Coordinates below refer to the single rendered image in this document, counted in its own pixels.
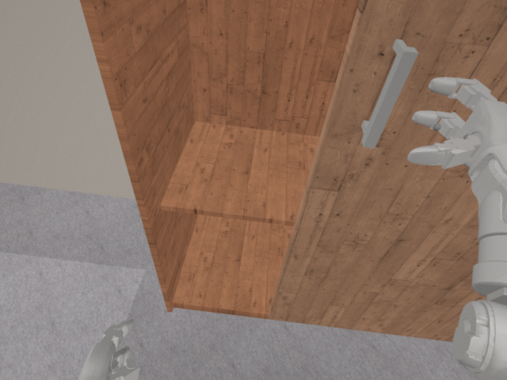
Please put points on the robot right hand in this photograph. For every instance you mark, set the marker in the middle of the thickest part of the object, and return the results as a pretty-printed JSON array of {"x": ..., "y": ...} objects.
[{"x": 485, "y": 127}]

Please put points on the handle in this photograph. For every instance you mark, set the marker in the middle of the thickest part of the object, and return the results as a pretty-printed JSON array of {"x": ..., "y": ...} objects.
[{"x": 396, "y": 79}]

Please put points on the right robot upper arm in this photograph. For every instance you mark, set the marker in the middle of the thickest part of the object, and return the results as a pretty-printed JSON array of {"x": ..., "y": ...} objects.
[{"x": 480, "y": 340}]

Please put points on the robot left hand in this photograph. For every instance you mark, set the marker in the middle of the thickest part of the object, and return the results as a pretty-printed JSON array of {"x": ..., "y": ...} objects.
[{"x": 103, "y": 362}]

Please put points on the right robot forearm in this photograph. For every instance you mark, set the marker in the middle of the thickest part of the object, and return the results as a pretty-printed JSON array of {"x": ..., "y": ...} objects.
[{"x": 488, "y": 175}]

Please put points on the wardrobe door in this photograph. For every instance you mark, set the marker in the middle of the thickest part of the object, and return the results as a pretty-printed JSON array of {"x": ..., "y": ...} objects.
[{"x": 381, "y": 244}]

